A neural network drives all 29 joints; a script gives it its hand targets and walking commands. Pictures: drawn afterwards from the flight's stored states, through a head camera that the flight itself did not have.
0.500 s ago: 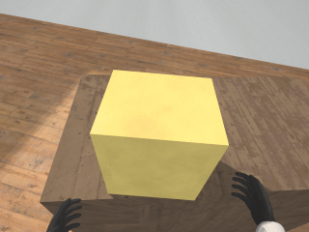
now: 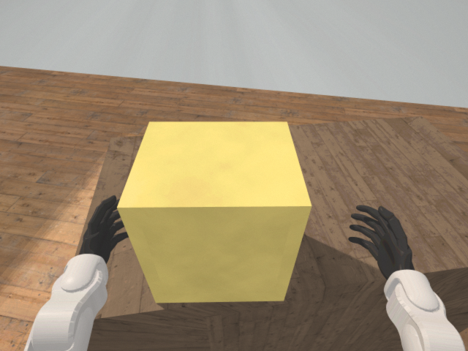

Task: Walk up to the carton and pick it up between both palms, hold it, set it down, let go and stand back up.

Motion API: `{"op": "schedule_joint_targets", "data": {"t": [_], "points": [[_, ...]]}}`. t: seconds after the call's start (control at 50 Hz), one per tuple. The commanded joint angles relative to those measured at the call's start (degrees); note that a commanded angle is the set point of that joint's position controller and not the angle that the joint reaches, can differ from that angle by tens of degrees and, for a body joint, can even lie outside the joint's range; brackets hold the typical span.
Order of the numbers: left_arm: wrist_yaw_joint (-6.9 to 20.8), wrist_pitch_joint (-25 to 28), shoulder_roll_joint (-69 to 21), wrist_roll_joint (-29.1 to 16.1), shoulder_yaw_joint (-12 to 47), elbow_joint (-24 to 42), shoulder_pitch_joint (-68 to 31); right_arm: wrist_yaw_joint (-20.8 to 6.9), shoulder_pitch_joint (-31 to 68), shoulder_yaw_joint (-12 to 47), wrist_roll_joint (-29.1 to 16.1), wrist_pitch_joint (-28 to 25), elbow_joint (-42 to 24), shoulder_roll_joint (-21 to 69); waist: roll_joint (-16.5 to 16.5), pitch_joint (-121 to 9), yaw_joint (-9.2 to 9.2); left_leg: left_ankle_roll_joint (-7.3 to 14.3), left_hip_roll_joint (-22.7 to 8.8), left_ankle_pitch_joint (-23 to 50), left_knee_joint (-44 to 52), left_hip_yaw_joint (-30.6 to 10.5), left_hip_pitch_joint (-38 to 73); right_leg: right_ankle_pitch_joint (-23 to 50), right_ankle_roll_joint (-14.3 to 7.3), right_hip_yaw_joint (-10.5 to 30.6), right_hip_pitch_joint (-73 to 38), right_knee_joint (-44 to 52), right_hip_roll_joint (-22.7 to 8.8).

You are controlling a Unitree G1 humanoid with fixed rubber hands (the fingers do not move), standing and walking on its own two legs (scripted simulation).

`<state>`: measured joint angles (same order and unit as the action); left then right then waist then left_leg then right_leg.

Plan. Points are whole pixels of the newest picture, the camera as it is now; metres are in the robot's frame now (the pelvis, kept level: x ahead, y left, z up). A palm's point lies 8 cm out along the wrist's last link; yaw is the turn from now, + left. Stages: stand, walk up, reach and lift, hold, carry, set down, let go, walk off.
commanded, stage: reach and lift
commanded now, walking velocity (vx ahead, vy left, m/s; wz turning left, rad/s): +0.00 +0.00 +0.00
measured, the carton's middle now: (219, 215) +0.35 +0.05 +0.07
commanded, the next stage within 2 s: none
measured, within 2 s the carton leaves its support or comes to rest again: neither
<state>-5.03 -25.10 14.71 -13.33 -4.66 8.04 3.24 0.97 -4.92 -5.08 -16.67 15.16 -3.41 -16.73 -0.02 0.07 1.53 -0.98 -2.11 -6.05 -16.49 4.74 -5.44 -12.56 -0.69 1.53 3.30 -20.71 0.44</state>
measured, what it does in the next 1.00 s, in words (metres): stands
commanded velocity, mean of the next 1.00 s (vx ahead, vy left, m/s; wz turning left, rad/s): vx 0.00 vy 0.00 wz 0.00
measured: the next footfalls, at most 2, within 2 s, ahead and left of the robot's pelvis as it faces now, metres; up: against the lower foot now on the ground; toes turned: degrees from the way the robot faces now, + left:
none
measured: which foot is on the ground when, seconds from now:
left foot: down 0.00-1.00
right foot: down 0.00-1.00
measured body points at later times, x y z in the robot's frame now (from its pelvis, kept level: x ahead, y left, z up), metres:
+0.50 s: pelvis +0.03 -0.01 +0.00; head +0.03 +0.00 +0.45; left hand +0.32 +0.24 +0.13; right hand +0.35 -0.22 +0.14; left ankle +0.04 +0.13 -0.75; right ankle -0.01 -0.11 -0.75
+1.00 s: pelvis +0.02 -0.01 +0.00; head +0.02 -0.01 +0.45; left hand +0.38 +0.24 +0.19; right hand +0.40 -0.23 +0.20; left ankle +0.04 +0.13 -0.75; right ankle -0.01 -0.11 -0.75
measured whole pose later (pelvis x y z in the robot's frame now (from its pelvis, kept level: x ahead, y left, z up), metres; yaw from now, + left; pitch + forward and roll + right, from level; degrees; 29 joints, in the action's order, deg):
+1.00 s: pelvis +0.02 -0.01 +0.00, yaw -1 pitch +1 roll +0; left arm -1.8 -48.3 20.5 -10.5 -16.3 1.0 -28.2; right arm 4.1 33.0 4.2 -32.4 28.0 13.8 -30.5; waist -0.7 -2.3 -0.8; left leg -1.9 -3.6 -7.1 -16.5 4.9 -9.6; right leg -12.1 -1.3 1.8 6.6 -18.2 1.9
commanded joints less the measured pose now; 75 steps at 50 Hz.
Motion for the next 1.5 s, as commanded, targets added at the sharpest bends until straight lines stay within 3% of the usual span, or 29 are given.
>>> {"op": "schedule_joint_targets", "data": {"t": [0.0,0.06,0.1,0.18,0.22,0.26,0.3,0.36,0.46,0.5,0.6,0.62,0.66,0.72,0.76,0.84,0.9,0.96,1.04,1.12,1.14,1.2,1.24,1.28,1.32,1.34,1.36,1.42,1.48], "points": [[0.3,-3.6,4.4,2.6,-5.6,9.9,-8.7,-0.2,12.0,-1.7,-2.3,1.3,-7.6,-9.7,-1.9,0.6,1.79,0.4,1.2,-2.7,3.4,-2.8,8.4,-0.7,0.2,1.3,12.6,9.7,0.4],[0.5,-5.2,5.8,2.5,-7.1,14.0,-9.2,-0.1,14.4,-1.7,-4.0,0.9,-12.9,-12.1,-2.7,-4.5,1.64,0.4,1.9,2.4,1.4,-2.3,11.0,5.0,1.0,1.6,11.9,9.3,0.9],[1.0,-6.1,5.5,3.3,-8.6,14.0,-10.9,0.3,15.7,-0.8,-5.0,1.9,-11.2,-12.1,-3.6,-3.8,1.79,0.4,2.1,4.3,1.4,-2.2,11.3,7.4,1.3,1.7,12.0,9.4,1.1],[1.6,-8.3,5.7,1.6,-8.1,16.4,-15.1,0.8,18.3,-1.8,-6.0,4.1,-11.6,-14.8,-1.2,-6.1,-0.62,0.1,1.9,3.9,1.2,-2.6,12.5,8.9,1.2,1.9,13.7,9.8,0.7],[1.3,-9.3,6.6,0.7,-8.0,21.4,-16.7,1.2,19.9,-3.1,-6.5,4.2,-13.8,-16.6,0.2,-9.9,-1.92,-0.8,1.8,6.3,-0.1,-3.0,14.8,11.5,1.1,1.6,13.1,9.2,0.9],[1.4,-10.7,7.1,1.4,-8.5,18.1,-17.9,1.3,20.7,-1.0,-8.2,5.7,-8.8,-15.7,0.6,-7.8,-1.51,-0.3,1.6,5.6,0.0,-3.6,14.0,12.0,0.9,2.0,14.2,9.0,0.4],[1.6,-11.7,7.7,1.2,-9.6,19.6,-19.1,1.0,23.6,-0.8,-9.1,6.1,-9.8,-17.6,-0.4,-12.2,-1.11,-0.1,1.6,8.6,-0.5,-3.5,14.9,14.6,1.0,1.8,12.7,8.3,0.9],[2.4,-12.9,8.5,2.3,-12.2,20.6,-15.5,2.3,21.7,0.1,-10.5,5.7,-11.0,-18.3,-0.5,-15.7,-1.34,0.0,2.6,14.9,-2.2,-3.1,15.8,25.7,2.3,2.1,7.9,5.9,1.1],[3.7,-15.1,8.3,0.8,-11.1,18.4,-23.2,3.4,28.6,-0.3,-10.7,7.6,-9.5,-19.4,-0.1,-14.4,-3.32,-0.1,2.3,11.4,-1.7,-3.7,14.1,25.9,2.3,1.7,10.1,6.3,1.0],[3.0,-15.6,9.4,1.9,-12.6,20.7,-24.2,3.2,29.3,-0.5,-11.1,7.5,-10.0,-20.7,0.5,-17.1,-2.38,-0.7,2.2,16.1,-2.6,-3.5,14.9,29.0,2.4,1.4,8.2,5.4,1.7],[2.8,-18.8,9.6,2.6,-12.8,19.3,-28.3,3.2,34.5,0.3,-13.0,8.6,-5.9,-22.6,1.3,-20.2,-3.08,-1.1,2.2,21.7,-3.6,-3.6,16.7,35.2,2.5,0.9,6.6,4.4,2.2],[2.9,-19.4,10.7,2.7,-13.5,19.4,-28.5,3.3,35.2,0.6,-13.3,8.6,-5.6,-23.7,-0.3,-21.1,-2.79,-1.1,2.1,22.9,-3.9,-3.7,17.0,37.0,2.8,0.7,5.9,3.9,2.7],[3.3,-20.0,12.1,2.5,-14.1,14.9,-32.0,3.7,39.9,1.8,-14.0,9.1,-4.5,-22.9,-2.3,-19.3,-2.79,0.5,2.4,17.3,-3.1,-3.6,13.8,36.0,3.6,1.8,5.3,3.8,1.8],[3.5,-20.6,12.4,3.2,-14.8,10.5,-34.5,4.1,43.0,3.8,-14.9,10.0,-1.6,-22.5,-2.7,-19.2,-2.2,1.3,2.6,17.2,-2.4,-3.1,12.1,39.5,4.3,2.3,3.7,3.2,1.5],[3.2,-20.8,13.2,2.9,-14.9,13.0,-37.0,4.0,45.6,3.5,-15.3,9.8,-4.1,-23.6,-2.2,-23.9,-1.47,1.1,2.7,17.9,-2.5,-2.8,12.7,39.3,4.2,1.7,2.0,2.5,2.0],[2.9,-21.5,14.1,3.2,-14.3,7.1,-43.8,3.6,50.2,4.0,-15.9,11.0,5.5,-24.1,-0.7,-20.9,-2.18,0.8,2.4,15.2,-2.1,-3.0,12.1,35.5,3.8,1.3,6.0,3.4,2.0],[3.1,-22.1,15.1,3.2,-14.5,4.8,-45.6,3.4,54.5,3.7,-15.4,10.9,5.0,-24.8,-2.3,-23.8,-2.19,1.3,2.4,17.7,-2.8,-2.7,11.9,39.8,4.4,1.3,3.5,2.8,2.1],[3.2,-21.6,17.3,2.9,-13.6,-1.2,-53.6,3.0,61.1,3.9,-15.7,11.4,11.6,-24.3,-2.0,-22.3,-1.52,2.2,2.3,10.1,-1.4,-2.7,9.0,32.1,4.4,1.4,5.8,3.7,1.4],[2.2,-20.0,18.7,1.3,-12.3,-6.9,-60.9,1.3,68.8,4.1,-15.8,11.5,16.8,-25.0,-2.5,-25.3,-1.07,2.9,1.6,7.3,-1.0,-2.7,8.5,26.8,4.2,1.0,8.1,3.9,1.3],[1.7,-18.8,19.8,0.5,-9.8,-10.7,-67.4,0.1,74.0,3.9,-15.9,11.2,23.5,-25.0,0.3,-27.9,-1.72,2.6,1.3,7.8,-2.3,-3.1,8.6,24.4,3.5,0.9,8.8,4.1,1.3],[1.6,-18.8,20.7,0.6,-10.0,-11.9,-68.6,-0.3,74.8,4.2,-16.0,11.2,26.1,-25.5,0.3,-28.9,-0.98,2.3,1.3,9.6,-2.5,-3.1,8.7,25.6,3.5,0.6,8.5,3.9,1.5],[2.1,-18.3,19.6,0.2,-7.0,-21.3,-73.3,-1.0,79.2,4.9,-15.5,11.2,35.4,-25.3,0.6,-26.5,-1.98,2.7,0.9,4.9,-1.8,-3.6,6.9,18.9,3.3,0.3,10.8,4.7,1.1],[1.5,-17.2,21.0,-0.2,-7.8,-19.3,-75.1,-1.6,81.7,4.8,-15.0,10.4,33.4,-26.0,0.4,-31.2,-0.66,2.9,1.0,5.7,-2.6,-3.3,7.3,18.1,3.4,0.1,10.1,4.5,1.2],[0.8,-17.1,21.5,-0.3,-6.6,-18.6,-77.9,-2.1,84.4,4.0,-15.6,10.0,34.8,-26.8,1.9,-32.9,-1.17,2.1,0.8,8.6,-2.9,-3.6,8.0,20.7,3.2,-0.5,10.3,4.2,1.8],[0.8,-16.7,21.1,-0.9,-5.2,-24.7,-79.7,-2.8,86.8,4.7,-15.3,10.1,40.7,-26.5,0.6,-30.0,-1.23,2.6,0.6,4.2,-2.5,-3.9,6.6,15.1,2.6,-0.6,12.0,5.3,1.6],[0.6,-16.2,20.4,-1.4,-4.0,-23.5,-80.4,-3.0,87.0,4.3,-15.1,9.5,40.2,-26.9,1.7,-31.8,-1.46,2.2,0.2,5.1,-2.8,-4.2,7.5,15.2,2.5,-0.8,12.9,5.1,1.6],[0.7,-16.0,21.1,-1.7,-4.3,-26.5,-80.2,-3.1,88.2,5.5,-15.2,9.4,40.8,-26.2,0.0,-31.0,-0.23,2.7,0.6,6.0,-3.2,-4.0,5.9,17.3,2.7,-0.4,11.9,5.1,1.5],[1.2,-15.1,20.3,-1.3,-2.9,-28.9,-81.1,-3.3,88.8,5.8,-15.1,8.6,44.4,-26.7,1.5,-31.5,-1.22,2.1,0.7,7.7,-3.6,-4.3,7.0,19.2,2.9,-1.2,11.4,4.5,1.8],[1.9,-14.3,20.4,-0.2,-4.1,-30.2,-78.3,-3.4,87.0,7.5,-15.4,7.9,44.5,-25.6,-0.7,-32.4,0.06,2.3,1.0,10.4,-4.0,-4.0,6.4,21.2,3.5,-1.2,8.1,4.1,2.2]]}}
